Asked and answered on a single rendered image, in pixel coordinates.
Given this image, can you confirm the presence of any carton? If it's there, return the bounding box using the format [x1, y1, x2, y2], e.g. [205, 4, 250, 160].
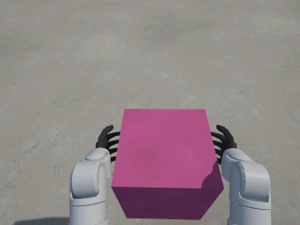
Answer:
[111, 109, 224, 220]

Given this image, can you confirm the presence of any left robot forearm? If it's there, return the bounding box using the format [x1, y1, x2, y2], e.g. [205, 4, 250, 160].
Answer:
[68, 147, 113, 225]

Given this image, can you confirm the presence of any robot right hand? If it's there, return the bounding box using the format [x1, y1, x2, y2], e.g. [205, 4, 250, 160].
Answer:
[211, 125, 237, 165]

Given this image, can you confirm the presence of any robot left hand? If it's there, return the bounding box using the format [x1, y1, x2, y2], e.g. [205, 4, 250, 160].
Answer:
[96, 125, 120, 162]

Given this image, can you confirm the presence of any right robot forearm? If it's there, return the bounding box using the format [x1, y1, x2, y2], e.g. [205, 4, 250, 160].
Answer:
[221, 148, 272, 225]

